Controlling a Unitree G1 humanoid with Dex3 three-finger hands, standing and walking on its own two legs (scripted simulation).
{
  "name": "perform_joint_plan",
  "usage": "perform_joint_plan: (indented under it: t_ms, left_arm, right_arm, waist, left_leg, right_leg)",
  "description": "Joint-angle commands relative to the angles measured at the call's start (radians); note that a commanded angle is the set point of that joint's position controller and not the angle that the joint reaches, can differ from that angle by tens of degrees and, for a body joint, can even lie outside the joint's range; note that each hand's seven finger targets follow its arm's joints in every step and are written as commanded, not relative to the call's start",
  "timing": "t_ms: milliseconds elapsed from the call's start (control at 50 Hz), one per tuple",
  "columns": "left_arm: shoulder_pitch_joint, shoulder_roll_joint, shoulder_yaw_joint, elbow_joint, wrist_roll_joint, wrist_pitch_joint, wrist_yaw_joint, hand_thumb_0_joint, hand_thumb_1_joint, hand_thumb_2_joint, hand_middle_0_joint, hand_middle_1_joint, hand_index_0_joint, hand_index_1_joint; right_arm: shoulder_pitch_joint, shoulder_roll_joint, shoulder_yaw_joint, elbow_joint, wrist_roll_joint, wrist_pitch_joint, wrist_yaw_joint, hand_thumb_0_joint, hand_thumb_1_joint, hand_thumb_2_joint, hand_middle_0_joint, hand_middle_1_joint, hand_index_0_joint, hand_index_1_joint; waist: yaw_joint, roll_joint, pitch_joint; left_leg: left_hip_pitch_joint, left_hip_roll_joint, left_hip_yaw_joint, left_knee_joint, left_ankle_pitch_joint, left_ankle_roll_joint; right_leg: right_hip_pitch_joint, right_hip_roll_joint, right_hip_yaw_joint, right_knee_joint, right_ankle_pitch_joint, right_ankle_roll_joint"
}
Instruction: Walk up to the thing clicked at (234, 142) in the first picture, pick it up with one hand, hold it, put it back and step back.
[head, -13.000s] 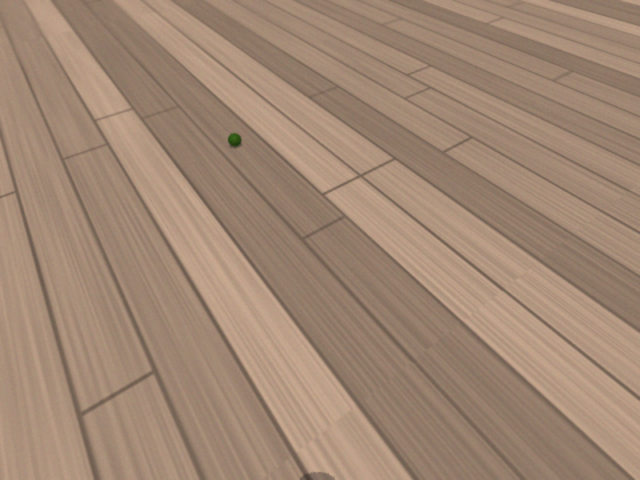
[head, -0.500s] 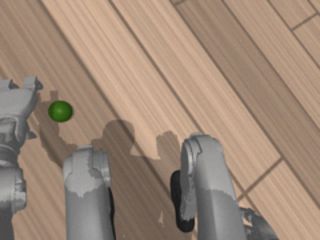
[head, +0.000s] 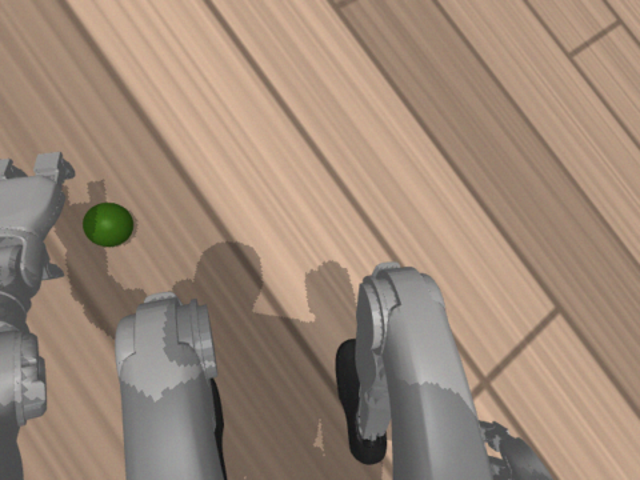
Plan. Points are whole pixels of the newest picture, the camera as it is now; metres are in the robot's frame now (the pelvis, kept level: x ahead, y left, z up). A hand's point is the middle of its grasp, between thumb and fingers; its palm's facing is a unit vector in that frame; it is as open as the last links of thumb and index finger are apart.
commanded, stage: rise first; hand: left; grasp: from above
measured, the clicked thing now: (108, 224) +0.45 +0.28 -0.29
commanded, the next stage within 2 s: approach in 1.06 s
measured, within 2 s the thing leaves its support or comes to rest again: neither
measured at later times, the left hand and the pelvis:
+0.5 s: hand (40, 232) +0.41 +0.32 -0.15, palm faces -0.43 -0.08 -0.90, open 13.8 cm; pelvis +0.00 +0.00 +0.01, yaw +1 degrees
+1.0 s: hand (45, 232) +0.41 +0.31 -0.16, palm faces -0.43 -0.08 -0.90, open 13.4 cm; pelvis +0.00 +0.00 +0.00, yaw +1 degrees
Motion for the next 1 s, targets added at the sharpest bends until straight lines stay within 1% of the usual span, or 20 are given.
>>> perform_joint_plan:
  t_ms: [0, 120, 140, 180, 260, 300, 340, 380, 420, 520, 560, 620, 680, 720, 740, 760, 840, 920, 960, 980]
  left_arm:
    - [-0.256, 0.263, 0.020, -0.132, -0.016, 0.015, 0.027, 0.000, -0.546, 1.024, -0.117, -0.987, -0.093, -1.011]
    - [-0.265, 0.238, -0.009, -0.133, -0.023, 0.021, 0.006, 0.000, -0.539, 1.020, -0.126, -0.975, -0.102, -1.001]
    - [-0.273, 0.249, 0.011, -0.164, -0.031, 0.018, 0.008, 0.000, -0.533, 1.019, -0.134, -0.962, -0.106, -0.991]
    - [-0.251, 0.250, 0.013, -0.157, -0.028, 0.017, 0.005, 0.000, -0.522, 1.008, -0.141, -0.958, -0.116, -0.984]
    - [-0.268, 0.223, -0.008, -0.121, -0.024, 0.016, -0.002, 0.000, -0.514, 1.000, -0.148, -0.961, -0.124, -0.986]
    - [-0.274, 0.233, -0.013, -0.129, -0.019, 0.013, -0.006, 0.000, -0.515, 1.002, -0.144, -0.966, -0.121, -0.989]
    - [-0.258, 0.237, 0.003, -0.154, -0.026, 0.008, -0.001, 0.000, -0.503, 0.994, -0.162, -0.946, -0.136, -0.974]
    - [-0.267, 0.226, -0.014, -0.154, -0.022, 0.007, -0.002, 0.000, -0.495, 0.985, -0.167, -0.945, -0.143, -0.970]
    - [-0.284, 0.242, -0.002, -0.147, -0.016, 0.008, 0.002, 0.000, -0.484, 0.974, -0.165, -0.946, -0.146, -0.965]
    - [-0.283, 0.228, -0.016, -0.081, -0.012, -0.001, 0.009, 0.000, -0.474, 0.964, -0.184, -0.924, -0.161, -0.948]
    - [-0.304, 0.221, -0.028, -0.074, -0.004, -0.005, 0.012, 0.000, -0.456, 0.954, -0.200, -0.912, -0.176, -0.937]
    - [-0.294, 0.250, -0.003, -0.077, -0.006, -0.011, 0.026, 0.000, -0.447, 0.943, -0.205, -0.905, -0.184, -0.927]
    - [-0.320, 0.242, -0.017, -0.067, 0.009, -0.008, 0.034, 0.000, -0.440, 0.934, -0.198, -0.911, -0.182, -0.927]
    - [-0.306, 0.251, -0.005, -0.071, 0.001, -0.005, 0.041, 0.000, -0.439, 0.930, -0.203, -0.915, -0.188, -0.931]
    - [-0.316, 0.255, 0.000, -0.085, 0.003, -0.005, 0.044, 0.000, -0.435, 0.929, -0.207, -0.908, -0.190, -0.926]
    - [-0.316, 0.242, -0.017, -0.075, 0.005, -0.001, 0.043, 0.000, -0.433, 0.924, -0.206, -0.908, -0.192, -0.924]
    - [-0.282, 0.248, 0.001, -0.123, -0.010, 0.010, 0.042, 0.000, -0.422, 0.913, -0.223, -0.886, -0.205, -0.905]
    - [-0.287, 0.255, -0.002, -0.102, -0.013, 0.024, 0.028, 0.000, -0.430, 0.921, -0.213, -0.894, -0.196, -0.912]
    - [-0.286, 0.259, 0.016, -0.126, -0.027, 0.019, 0.024, 0.000, -0.415, 0.909, -0.227, -0.885, -0.209, -0.903]
    - [-0.280, 0.257, -0.003, -0.107, -0.018, 0.019, 0.018, 0.000, -0.419, 0.909, -0.221, -0.896, -0.206, -0.911]
  right_arm:
    - [0.180, -0.249, -0.080, -0.020, 0.008, -0.009, -0.012, 0.000, -0.904, -0.903, 0.200, 0.300, 0.200, 0.300]
    - [0.189, -0.245, -0.085, -0.021, 0.019, -0.012, -0.010, 0.000, -0.905, -0.903, 0.200, 0.300, 0.200, 0.300]
    - [0.192, -0.249, -0.081, -0.024, 0.018, -0.010, -0.011, 0.000, -0.903, -0.902, 0.200, 0.300, 0.200, 0.300]
    - [0.188, -0.248, -0.084, -0.023, 0.020, -0.009, -0.012, 0.000, -0.903, -0.902, 0.200, 0.300, 0.200, 0.300]
    - [0.189, -0.246, -0.081, -0.024, 0.024, -0.008, -0.009, 0.000, -0.906, -0.904, 0.200, 0.300, 0.200, 0.300]
    - [0.185, -0.245, -0.081, -0.024, 0.024, -0.010, -0.008, 0.000, -0.905, -0.903, 0.200, 0.300, 0.200, 0.300]
    - [0.186, -0.248, -0.082, -0.028, 0.026, -0.009, -0.010, 0.000, -0.905, -0.903, 0.200, 0.300, 0.200, 0.300]
    - [0.184, -0.243, -0.084, -0.029, 0.026, -0.011, -0.010, 0.000, -0.906, -0.903, 0.200, 0.300, 0.200, 0.300]
    - [0.184, -0.246, -0.082, -0.027, 0.027, -0.007, -0.010, 0.000, -0.904, -0.903, 0.200, 0.300, 0.200, 0.300]
    - [0.172, -0.244, -0.070, -0.022, 0.024, -0.013, -0.014, 0.000, -0.906, -0.903, 0.200, 0.300, 0.200, 0.300]
    - [0.171, -0.244, -0.066, -0.022, 0.017, -0.016, -0.013, 0.000, -0.905, -0.902, 0.200, 0.300, 0.200, 0.300]
    - [0.170, -0.250, -0.065, -0.019, 0.016, -0.020, -0.015, 0.000, -0.905, -0.903, 0.200, 0.300, 0.200, 0.300]
    - [0.171, -0.252, -0.067, -0.014, 0.009, -0.026, -0.011, 0.000, -0.904, -0.902, 0.200, 0.300, 0.200, 0.300]
    - [0.167, -0.250, -0.068, -0.016, 0.014, -0.027, -0.012, 0.000, -0.906, -0.903, 0.200, 0.300, 0.200, 0.300]
    - [0.169, -0.253, -0.067, -0.014, 0.007, -0.027, -0.011, 0.000, -0.904, -0.902, 0.200, 0.300, 0.200, 0.300]
    - [0.175, -0.248, -0.066, -0.013, 0.006, -0.031, -0.010, 0.000, -0.905, -0.902, 0.200, 0.300, 0.200, 0.300]
    - [0.176, -0.251, -0.076, -0.017, 0.010, -0.032, -0.008, 0.000, -0.905, -0.902, 0.200, 0.300, 0.200, 0.300]
    - [0.187, -0.249, -0.077, -0.015, 0.014, -0.033, -0.002, 0.000, -0.905, -0.901, 0.200, 0.300, 0.200, 0.300]
    - [0.188, -0.251, -0.074, -0.018, 0.012, -0.032, -0.004, 0.000, -0.905, -0.901, 0.200, 0.300, 0.200, 0.300]
    - [0.184, -0.247, -0.073, -0.017, 0.013, -0.034, -0.003, 0.000, -0.905, -0.901, 0.200, 0.300, 0.200, 0.300]
  waist:
    - [0.012, 0.288, -0.666]
    - [-0.001, 0.254, -0.641]
    - [0.006, 0.254, -0.665]
    - [0.018, 0.279, -0.682]
    - [-0.001, 0.257, -0.633]
    - [0.003, 0.264, -0.633]
    - [0.017, 0.274, -0.672]
    - [0.007, 0.256, -0.672]
    - [0.004, 0.257, -0.659]
    - [0.003, 0.247, -0.614]
    - [-0.010, 0.248, -0.613]
    - [0.005, 0.247, -0.625]
    - [-0.015, 0.288, -0.627]
    - [-0.002, 0.287, -0.641]
    - [-0.009, 0.302, -0.640]
    - [-0.012, 0.288, -0.636]
    - [0.009, 0.310, -0.678]
    - [-0.008, 0.261, -0.645]
    - [0.002, 0.276, -0.665]
    - [0.002, 0.270, -0.652]
  left_leg:
    - [0.539, -0.030, 0.129, -0.272, 0.159, 0.050]
    - [0.519, -0.029, 0.128, -0.274, 0.155, 0.053]
    - [0.524, -0.031, 0.126, -0.278, 0.168, 0.053]
    - [0.550, -0.030, 0.129, -0.279, 0.196, 0.050]
    - [0.525, -0.031, 0.123, -0.288, 0.165, 0.051]
    - [0.525, -0.032, 0.128, -0.288, 0.151, 0.052]
    - [0.546, -0.033, 0.128, -0.293, 0.168, 0.051]
    - [0.544, -0.033, 0.130, -0.288, 0.169, 0.052]
    - [0.525, -0.034, 0.132, -0.288, 0.165, 0.053]
    - [0.499, -0.036, 0.124, -0.294, 0.118, 0.053]
    - [0.497, -0.038, 0.126, -0.286, 0.109, 0.054]
    - [0.507, -0.038, 0.127, -0.286, 0.117, 0.052]
    - [0.543, -0.035, 0.121, -0.291, 0.128, 0.048]
    - [0.537, -0.036, 0.122, -0.291, 0.122, 0.047]
    - [0.534, -0.036, 0.126, -0.287, 0.135, 0.049]
    - [0.531, -0.037, 0.127, -0.285, 0.125, 0.048]
    - [0.550, -0.038, 0.131, -0.297, 0.132, 0.046]
    - [0.513, -0.036, 0.133, -0.281, 0.136, 0.053]
    - [0.515, -0.038, 0.132, -0.288, 0.144, 0.052]
    - [0.510, -0.036, 0.136, -0.278, 0.146, 0.052]
  right_leg:
    - [0.287, 0.034, -0.106, -0.238, 0.182, -0.079]
    - [0.299, 0.034, -0.104, -0.252, 0.188, -0.080]
    - [0.315, 0.033, -0.106, -0.252, 0.194, -0.076]
    - [0.317, 0.031, -0.104, -0.243, 0.216, -0.075]
    - [0.293, 0.032, -0.110, -0.250, 0.190, -0.078]
    - [0.297, 0.032, -0.106, -0.258, 0.179, -0.080]
    - [0.316, 0.031, -0.106, -0.255, 0.189, -0.076]
    - [0.323, 0.033, -0.102, -0.263, 0.199, -0.078]
    - [0.315, 0.033, -0.102, -0.260, 0.192, -0.078]
    - [0.277, 0.033, -0.109, -0.258, 0.140, -0.079]
    - [0.275, 0.035, -0.108, -0.261, 0.134, -0.078]
    - [0.275, 0.031, -0.110, -0.251, 0.137, -0.077]
    - [0.247, 0.033, -0.119, -0.233, 0.148, -0.075]
    - [0.250, 0.033, -0.117, -0.235, 0.143, -0.078]
    - [0.259, 0.032, -0.116, -0.234, 0.157, -0.073]
    - [0.256, 0.034, -0.113, -0.241, 0.150, -0.078]
    - [0.274, 0.031, -0.111, -0.241, 0.155, -0.078]
    - [0.284, 0.032, -0.105, -0.246, 0.169, -0.081]
    - [0.301, 0.030, -0.105, -0.248, 0.172, -0.078]
    - [0.302, 0.032, -0.102, -0.249, 0.175, -0.081]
